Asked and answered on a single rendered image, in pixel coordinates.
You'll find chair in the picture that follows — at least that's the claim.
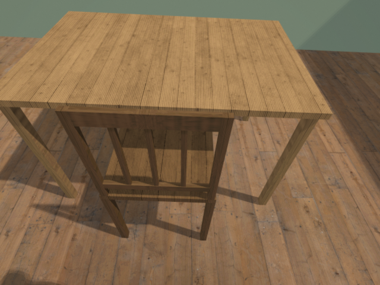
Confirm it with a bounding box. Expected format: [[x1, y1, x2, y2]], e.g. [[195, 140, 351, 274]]
[[55, 106, 234, 240]]

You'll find table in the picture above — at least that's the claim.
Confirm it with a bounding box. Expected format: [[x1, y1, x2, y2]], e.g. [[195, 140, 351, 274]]
[[0, 11, 333, 205]]

